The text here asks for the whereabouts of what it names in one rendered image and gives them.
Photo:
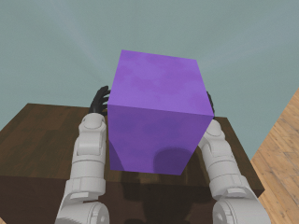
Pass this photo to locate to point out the carton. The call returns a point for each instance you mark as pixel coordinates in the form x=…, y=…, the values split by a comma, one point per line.
x=157, y=113

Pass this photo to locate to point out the right robot hand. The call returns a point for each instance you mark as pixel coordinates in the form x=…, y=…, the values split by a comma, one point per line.
x=211, y=103

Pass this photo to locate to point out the robot right upper arm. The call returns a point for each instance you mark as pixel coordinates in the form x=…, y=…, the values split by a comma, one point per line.
x=239, y=211

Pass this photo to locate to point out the pedestal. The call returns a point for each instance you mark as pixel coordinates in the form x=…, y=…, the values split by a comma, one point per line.
x=36, y=153

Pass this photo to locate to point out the left robot hand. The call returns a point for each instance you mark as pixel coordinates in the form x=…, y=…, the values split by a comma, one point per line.
x=98, y=100

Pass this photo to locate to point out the robot left forearm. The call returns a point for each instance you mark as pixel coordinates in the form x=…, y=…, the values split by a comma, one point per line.
x=87, y=181

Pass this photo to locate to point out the robot right forearm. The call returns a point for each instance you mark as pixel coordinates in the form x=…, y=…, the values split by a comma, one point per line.
x=226, y=181

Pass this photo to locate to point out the robot left upper arm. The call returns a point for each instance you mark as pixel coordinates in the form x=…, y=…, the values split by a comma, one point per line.
x=84, y=213

